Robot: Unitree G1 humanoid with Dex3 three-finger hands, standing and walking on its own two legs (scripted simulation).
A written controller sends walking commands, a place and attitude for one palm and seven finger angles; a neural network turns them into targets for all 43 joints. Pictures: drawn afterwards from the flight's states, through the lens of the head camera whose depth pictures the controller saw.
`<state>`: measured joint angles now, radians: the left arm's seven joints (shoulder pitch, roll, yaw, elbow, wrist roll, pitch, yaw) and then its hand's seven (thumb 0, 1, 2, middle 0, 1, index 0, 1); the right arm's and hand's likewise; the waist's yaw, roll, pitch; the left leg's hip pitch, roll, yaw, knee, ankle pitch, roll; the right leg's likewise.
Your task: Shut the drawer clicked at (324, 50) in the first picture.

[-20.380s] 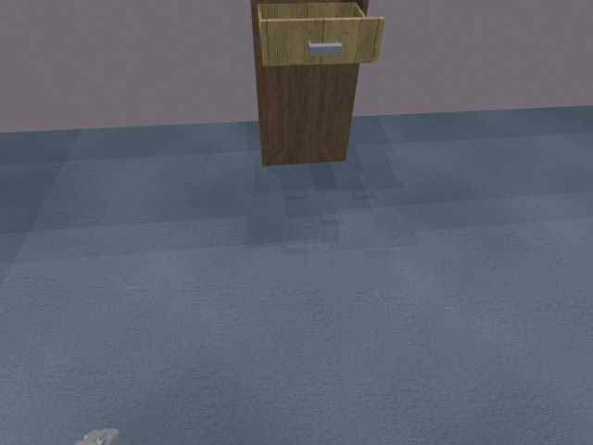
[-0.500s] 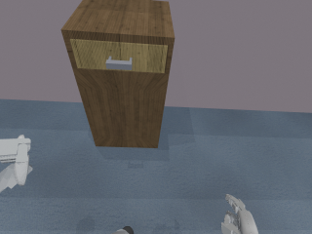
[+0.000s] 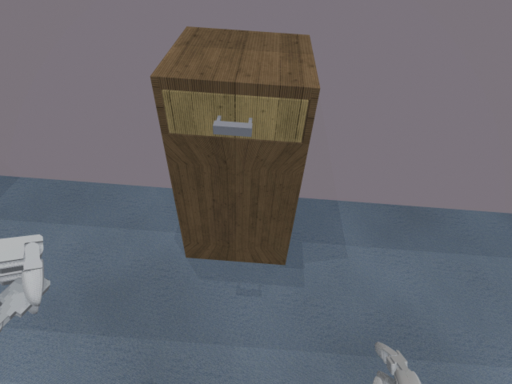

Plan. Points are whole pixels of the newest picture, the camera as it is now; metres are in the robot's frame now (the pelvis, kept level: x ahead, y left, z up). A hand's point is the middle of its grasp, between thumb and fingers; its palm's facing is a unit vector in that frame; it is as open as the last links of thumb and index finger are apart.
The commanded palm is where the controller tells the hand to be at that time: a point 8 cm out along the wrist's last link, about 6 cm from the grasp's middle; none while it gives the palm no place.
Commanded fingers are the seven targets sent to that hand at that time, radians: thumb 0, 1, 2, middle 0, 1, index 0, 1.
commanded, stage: stop stepping back and stand still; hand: left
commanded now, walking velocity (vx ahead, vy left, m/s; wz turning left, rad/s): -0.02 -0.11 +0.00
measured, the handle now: (233, 124) +0.80 +0.12 +0.00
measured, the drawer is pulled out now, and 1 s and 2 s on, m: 0.00 0.00 0.00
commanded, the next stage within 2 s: let the arm hang, fingers relaxed in 0.80 s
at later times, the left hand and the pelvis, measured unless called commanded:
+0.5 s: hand (84, 278) +0.19 +0.22 +0.16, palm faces +0.35 -0.82 -0.46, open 3.2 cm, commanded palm +0.13 +0.26 +0.19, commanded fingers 0.00 0.90 0.90 -1.40 -1.60 -1.40 -1.60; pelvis +0.00 -0.02 +0.01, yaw -1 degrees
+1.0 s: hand (103, 316) +0.20 +0.24 +0.04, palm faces +0.16 -0.86 -0.48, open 3.2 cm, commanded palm none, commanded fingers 0.00 0.90 0.90 -1.16 -1.34 -1.16 -1.34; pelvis -0.01 -0.01 +0.00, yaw +0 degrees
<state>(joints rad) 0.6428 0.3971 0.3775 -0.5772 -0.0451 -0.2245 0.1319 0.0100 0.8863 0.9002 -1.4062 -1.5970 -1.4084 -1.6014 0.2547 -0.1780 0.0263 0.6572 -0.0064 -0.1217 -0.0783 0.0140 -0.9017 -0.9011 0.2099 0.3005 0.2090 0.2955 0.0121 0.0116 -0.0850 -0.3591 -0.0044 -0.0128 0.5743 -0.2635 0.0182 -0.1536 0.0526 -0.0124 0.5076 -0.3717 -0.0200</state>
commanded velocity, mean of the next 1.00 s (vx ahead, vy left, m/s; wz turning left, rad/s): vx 0.00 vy -0.02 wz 0.00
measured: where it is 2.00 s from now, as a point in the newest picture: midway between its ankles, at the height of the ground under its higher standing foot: outside the picture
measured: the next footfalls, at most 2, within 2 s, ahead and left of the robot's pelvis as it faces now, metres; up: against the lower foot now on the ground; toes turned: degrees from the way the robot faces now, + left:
right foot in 0.22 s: +0.01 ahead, -0.10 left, +0.00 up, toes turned -2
